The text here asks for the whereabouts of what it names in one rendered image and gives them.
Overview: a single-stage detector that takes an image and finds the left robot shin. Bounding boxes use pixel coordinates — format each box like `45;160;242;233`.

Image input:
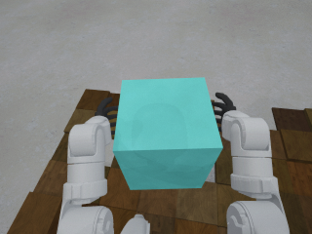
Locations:
134;214;145;219

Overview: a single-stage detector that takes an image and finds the robot left upper arm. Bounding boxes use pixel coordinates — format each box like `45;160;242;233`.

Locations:
58;206;114;234

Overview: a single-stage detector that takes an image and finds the left robot hand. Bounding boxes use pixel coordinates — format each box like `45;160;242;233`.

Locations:
95;97;119;136

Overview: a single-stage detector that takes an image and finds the left robot forearm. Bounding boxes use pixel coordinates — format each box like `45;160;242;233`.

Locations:
57;115;112;234

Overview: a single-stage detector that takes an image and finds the carton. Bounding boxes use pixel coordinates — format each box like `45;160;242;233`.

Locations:
112;77;223;190

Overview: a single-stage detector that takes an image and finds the left robot thigh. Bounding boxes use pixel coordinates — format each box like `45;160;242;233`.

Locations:
120;217;150;234

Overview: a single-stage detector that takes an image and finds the right robot hand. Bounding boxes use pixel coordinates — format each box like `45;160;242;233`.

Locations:
212;93;237;132

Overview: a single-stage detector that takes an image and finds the robot right upper arm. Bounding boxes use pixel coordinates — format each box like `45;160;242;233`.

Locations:
226;201;290;234

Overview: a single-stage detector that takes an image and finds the right robot forearm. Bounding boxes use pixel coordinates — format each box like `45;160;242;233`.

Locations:
221;110;290;233

